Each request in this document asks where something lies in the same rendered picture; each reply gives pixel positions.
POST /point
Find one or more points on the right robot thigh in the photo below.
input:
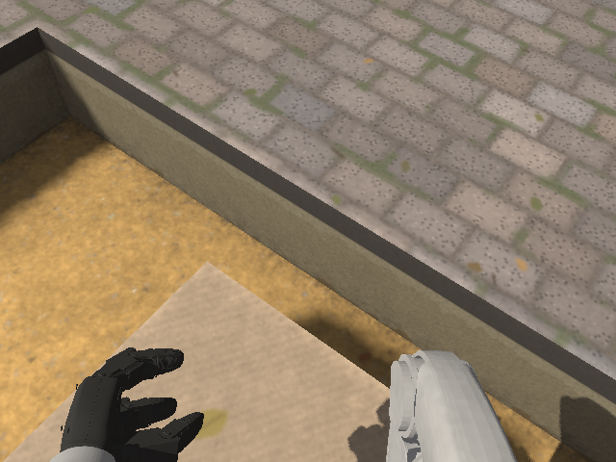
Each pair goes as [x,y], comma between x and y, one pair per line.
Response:
[439,399]

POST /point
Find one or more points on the left robot hand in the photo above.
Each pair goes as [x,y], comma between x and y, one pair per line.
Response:
[98,416]

